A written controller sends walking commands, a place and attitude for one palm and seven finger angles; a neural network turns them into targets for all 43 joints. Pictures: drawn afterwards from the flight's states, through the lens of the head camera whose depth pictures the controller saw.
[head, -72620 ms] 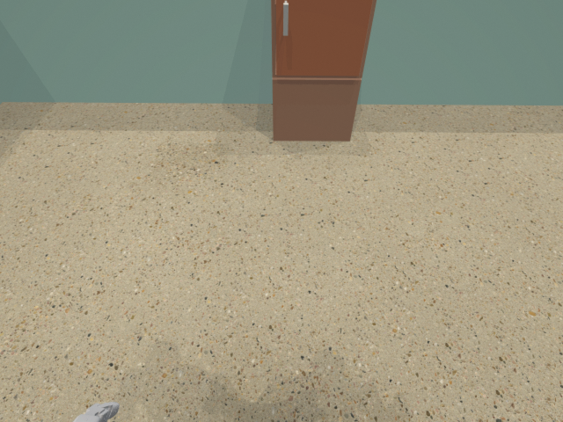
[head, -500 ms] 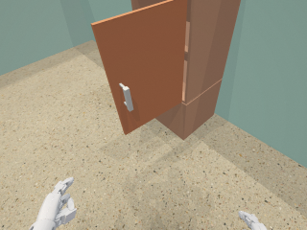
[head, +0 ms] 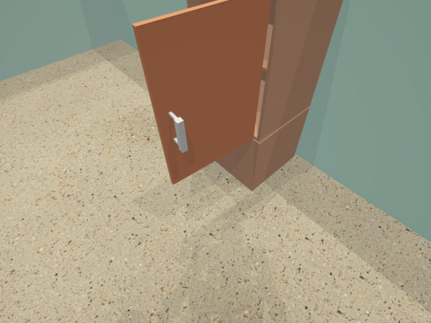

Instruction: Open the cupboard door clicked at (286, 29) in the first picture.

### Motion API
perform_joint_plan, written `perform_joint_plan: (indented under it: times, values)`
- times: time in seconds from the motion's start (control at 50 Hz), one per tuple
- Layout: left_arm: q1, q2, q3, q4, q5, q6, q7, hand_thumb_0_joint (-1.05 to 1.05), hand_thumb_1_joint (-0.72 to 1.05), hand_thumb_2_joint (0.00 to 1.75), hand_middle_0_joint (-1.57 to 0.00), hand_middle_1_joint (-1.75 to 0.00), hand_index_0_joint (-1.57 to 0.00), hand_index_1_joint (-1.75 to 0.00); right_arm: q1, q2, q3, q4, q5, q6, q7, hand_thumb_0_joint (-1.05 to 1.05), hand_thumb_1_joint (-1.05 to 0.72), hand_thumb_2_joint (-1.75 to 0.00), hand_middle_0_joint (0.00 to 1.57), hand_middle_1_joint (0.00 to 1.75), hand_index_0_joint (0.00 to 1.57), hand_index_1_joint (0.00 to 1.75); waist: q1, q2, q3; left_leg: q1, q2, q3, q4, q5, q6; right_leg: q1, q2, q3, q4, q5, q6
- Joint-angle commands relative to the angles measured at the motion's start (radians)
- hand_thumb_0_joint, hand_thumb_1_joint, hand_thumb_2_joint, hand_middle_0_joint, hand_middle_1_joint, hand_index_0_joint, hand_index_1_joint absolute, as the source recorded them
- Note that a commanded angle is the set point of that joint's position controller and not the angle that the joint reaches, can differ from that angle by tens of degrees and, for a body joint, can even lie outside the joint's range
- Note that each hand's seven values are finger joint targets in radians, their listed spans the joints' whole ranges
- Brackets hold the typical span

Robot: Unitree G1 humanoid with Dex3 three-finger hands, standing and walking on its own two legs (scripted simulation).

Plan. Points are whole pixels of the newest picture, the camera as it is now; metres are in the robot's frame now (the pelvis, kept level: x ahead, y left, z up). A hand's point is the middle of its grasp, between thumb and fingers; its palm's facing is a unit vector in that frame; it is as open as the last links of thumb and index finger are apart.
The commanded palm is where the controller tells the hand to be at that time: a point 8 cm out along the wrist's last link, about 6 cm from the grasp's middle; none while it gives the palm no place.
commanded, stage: let the arm hang, fingers relaxed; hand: left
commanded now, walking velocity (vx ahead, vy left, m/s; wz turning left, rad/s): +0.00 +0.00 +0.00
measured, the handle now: (177, 132) +0.65 +0.16 -0.08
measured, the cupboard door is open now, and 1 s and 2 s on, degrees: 85 85 85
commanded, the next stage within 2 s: look to check the result in 0.44 s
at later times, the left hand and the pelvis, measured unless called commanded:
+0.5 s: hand out of the picture +0.04 +0.17 -0.17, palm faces +0.00 -0.98 -0.21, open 7.4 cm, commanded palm none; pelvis +0.02 -0.01 +0.00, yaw -1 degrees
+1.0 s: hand out of the picture +0.06 +0.17 -0.16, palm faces +0.00 -0.96 -0.27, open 7.4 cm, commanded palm none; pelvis +0.03 -0.03 +0.00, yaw -1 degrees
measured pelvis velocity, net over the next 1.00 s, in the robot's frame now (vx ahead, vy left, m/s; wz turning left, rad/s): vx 0.03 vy -0.03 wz -0.02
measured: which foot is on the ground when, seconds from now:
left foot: down 0.00-1.00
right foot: down 0.00-1.00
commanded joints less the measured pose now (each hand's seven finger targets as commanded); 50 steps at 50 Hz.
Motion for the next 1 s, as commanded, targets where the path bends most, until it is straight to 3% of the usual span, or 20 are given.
perform_joint_plan:
  times: [0.0,0.1,0.42,0.76,0.98]
  values:
    - [0.006,0.107,0.015,-0.024,0.002,-0.027,0.011,0.0,0.9,0.9,-0.2,-0.3,-0.2,-0.3,0.033,-0.115,-0.018,-0.012,-0.002,-0.021,-0.007,0.0,-0.9,-0.9,0.2,0.3,0.2,0.3,-0.008,-0.06,0.013,0.003,0.121,-0.125,-0.102,-0.042,0.009,-0.043,-0.113,0.133,-0.114,-0.039,-0.026]
    - [0.005,0.107,0.012,-0.011,0.003,-0.028,0.013,0.0,0.9,0.9,-0.2,-0.3,-0.2,-0.3,0.026,-0.11,-0.017,0.006,-0.002,-0.022,-0.007,0.0,-0.9,-0.9,0.2,0.3,0.2,0.3,-0.008,-0.047,0.033,0.003,0.119,-0.121,-0.111,-0.047,0.007,-0.053,-0.11,0.144,-0.117,-0.042,-0.023]
    - [-0.018,0.113,0.02,-0.007,0.002,-0.041,0.014,0.0,0.9,0.9,-0.2,-0.3,-0.2,-0.3,0.002,-0.12,-0.018,0.021,-0.001,-0.036,-0.012,0.0,-0.9,-0.9,0.2,0.3,0.2,0.3,-0.007,-0.016,-0.002,0.049,0.124,-0.105,-0.096,0.097,0.003,0.006,-0.115,0.149,-0.121,0.086,-0.021]
    - [-0.039,0.152,0.025,-0.014,0.001,-0.049,0.015,0.0,0.9,0.9,-0.2,-0.3,-0.2,-0.3,-0.03,-0.162,-0.025,0.014,0.002,-0.032,-0.014,0.0,-0.9,-0.9,0.2,0.3,0.2,0.3,-0.006,-0.065,-0.013,0.092,0.13,-0.093,-0.08,0.132,0.001,0.022,-0.119,0.152,-0.142,0.178,-0.018]
    - [-0.058,0.174,0.027,-0.012,0.001,-0.049,0.015,0.0,0.9,0.9,-0.2,-0.3,-0.2,-0.3,-0.059,-0.181,-0.025,0.01,0.0,-0.029,-0.015,0.0,-0.9,-0.9,0.2,0.3,0.2,0.3,-0.008,-0.048,-0.015,0.105,0.133,-0.082,-0.074,0.148,-0.005,0.036,-0.127,0.156,-0.149,0.248,-0.006]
